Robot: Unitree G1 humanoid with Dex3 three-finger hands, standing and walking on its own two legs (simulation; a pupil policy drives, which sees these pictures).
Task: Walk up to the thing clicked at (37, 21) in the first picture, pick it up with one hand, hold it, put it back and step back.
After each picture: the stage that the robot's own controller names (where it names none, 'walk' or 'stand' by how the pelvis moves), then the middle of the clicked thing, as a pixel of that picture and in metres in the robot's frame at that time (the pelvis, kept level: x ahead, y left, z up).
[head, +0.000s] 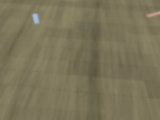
stand; (36, 18) +1.85 +0.64 -0.72
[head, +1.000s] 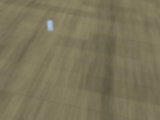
walk; (50, 25) +1.77 +0.34 -0.70
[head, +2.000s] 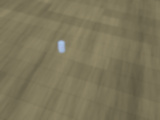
walk; (61, 46) +1.21 +0.20 -0.71
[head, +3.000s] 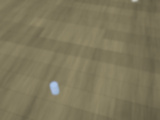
walk; (54, 88) +0.73 +0.24 -0.70
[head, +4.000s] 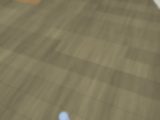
walk; (64, 118) +0.45 +0.21 -0.70
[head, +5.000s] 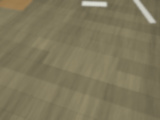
stand; out of the picture +0.31 +0.19 -0.72
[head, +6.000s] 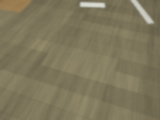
stand; out of the picture +0.30 +0.19 -0.73
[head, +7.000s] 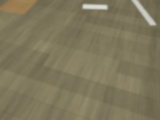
stand; out of the picture +0.31 +0.20 -0.73
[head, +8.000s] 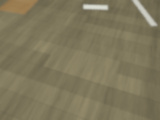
stand; out of the picture +0.30 +0.20 -0.73
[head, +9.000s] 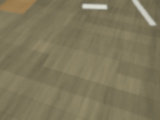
go down; out of the picture +0.30 +0.20 -0.73
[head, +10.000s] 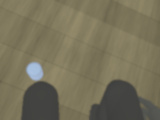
go down; (35, 71) +0.40 +0.18 -0.36
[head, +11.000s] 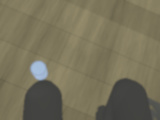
go down; (39, 71) +0.40 +0.18 -0.31
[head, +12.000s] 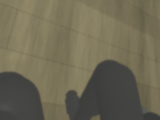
close in; out of the picture +0.39 +0.22 -0.23
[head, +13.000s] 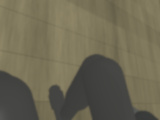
close; out of the picture +0.40 +0.24 -0.23
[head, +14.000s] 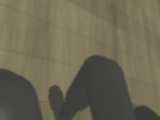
lift; out of the picture +0.38 +0.23 -0.23
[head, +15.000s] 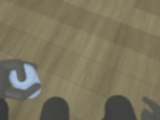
lift; (27, 82) +0.32 +0.19 -0.02
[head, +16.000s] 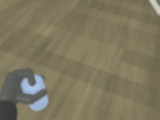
hold; (35, 93) +0.31 +0.17 +0.00
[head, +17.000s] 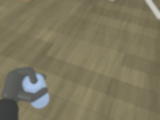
hold; (37, 91) +0.32 +0.17 +0.01
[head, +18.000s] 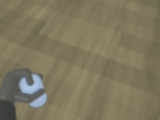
crouch; (34, 91) +0.33 +0.17 -0.05
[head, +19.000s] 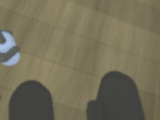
lower; (6, 49) +0.44 +0.21 -0.11
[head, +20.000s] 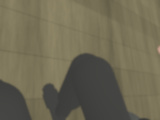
lower; out of the picture +0.42 +0.25 -0.23
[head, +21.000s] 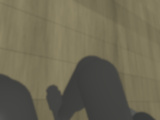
lower; out of the picture +0.41 +0.25 -0.23
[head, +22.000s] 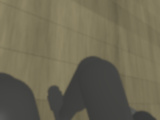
lower; out of the picture +0.41 +0.25 -0.23
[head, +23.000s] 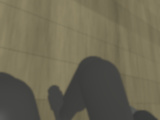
lower; out of the picture +0.40 +0.25 -0.23
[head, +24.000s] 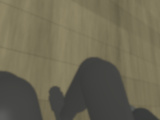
open; out of the picture +0.39 +0.24 -0.24
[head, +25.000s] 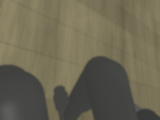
stand; out of the picture +0.39 +0.23 -0.22
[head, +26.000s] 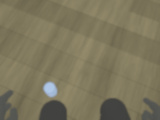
walk; (50, 89) +0.39 +0.17 -0.48
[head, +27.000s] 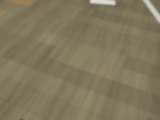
stand; out of the picture +0.34 +0.16 -0.66
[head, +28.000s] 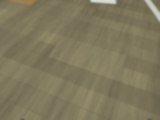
stand; out of the picture +0.34 +0.17 -0.66
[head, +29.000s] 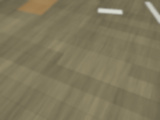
stand; out of the picture +0.36 +0.16 -0.72
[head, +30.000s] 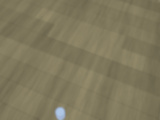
walk; (60, 113) +0.37 +0.12 -0.71
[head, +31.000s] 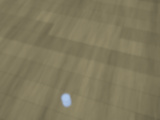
walk; (66, 100) +0.51 +0.16 -0.70
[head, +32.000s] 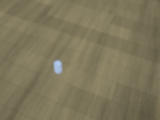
walk; (57, 67) +0.82 +0.20 -0.70
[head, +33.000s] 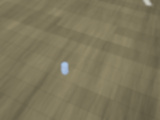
stand; (64, 68) +0.97 +0.17 -0.72
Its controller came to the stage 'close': yes
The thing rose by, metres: 0.72
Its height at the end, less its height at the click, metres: +0.00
